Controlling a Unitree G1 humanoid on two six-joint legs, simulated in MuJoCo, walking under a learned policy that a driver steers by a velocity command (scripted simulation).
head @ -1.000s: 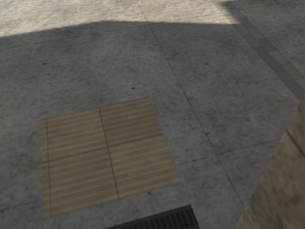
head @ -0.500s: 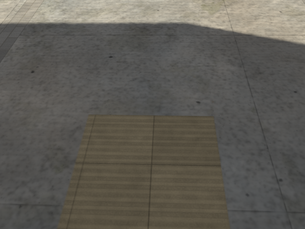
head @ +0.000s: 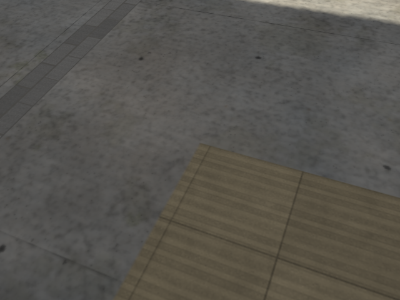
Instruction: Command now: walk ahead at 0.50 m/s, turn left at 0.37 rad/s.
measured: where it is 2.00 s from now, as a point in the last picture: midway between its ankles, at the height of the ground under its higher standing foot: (230, 266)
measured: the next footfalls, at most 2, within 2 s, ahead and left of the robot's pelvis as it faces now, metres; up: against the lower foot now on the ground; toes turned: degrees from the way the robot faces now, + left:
right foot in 0.04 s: +0.19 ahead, -0.16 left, +0.00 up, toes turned +0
left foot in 0.44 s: +0.42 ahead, +0.10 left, +0.00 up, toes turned +3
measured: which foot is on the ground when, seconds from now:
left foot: down 0.00-0.06, up 0.08-0.42, down 0.44-0.92, up 0.94-1.00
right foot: up 0.00-0.02, down 0.04-0.44, up 0.46-0.88, down 0.90-1.00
